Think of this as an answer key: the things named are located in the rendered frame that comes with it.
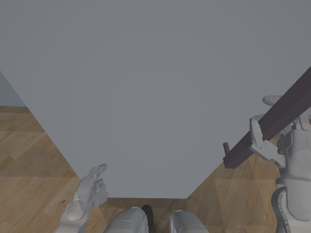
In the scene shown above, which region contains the robot left hand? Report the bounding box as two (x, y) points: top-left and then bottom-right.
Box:
(73, 163), (109, 209)

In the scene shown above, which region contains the robot right hand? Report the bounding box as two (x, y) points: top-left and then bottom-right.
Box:
(249, 95), (311, 181)

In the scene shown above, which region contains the fridge door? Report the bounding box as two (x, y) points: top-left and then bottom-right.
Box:
(0, 0), (311, 199)

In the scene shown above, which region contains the robot left forearm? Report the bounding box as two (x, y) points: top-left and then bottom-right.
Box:
(52, 200), (89, 233)

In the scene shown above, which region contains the handle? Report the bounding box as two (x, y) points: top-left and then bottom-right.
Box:
(223, 66), (311, 169)

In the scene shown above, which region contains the robot left shin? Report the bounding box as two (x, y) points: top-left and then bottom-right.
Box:
(131, 207), (149, 233)

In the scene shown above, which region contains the robot left thigh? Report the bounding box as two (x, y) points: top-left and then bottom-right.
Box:
(103, 209), (148, 233)

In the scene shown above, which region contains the robot right forearm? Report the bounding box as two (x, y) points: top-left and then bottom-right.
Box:
(271, 176), (311, 233)

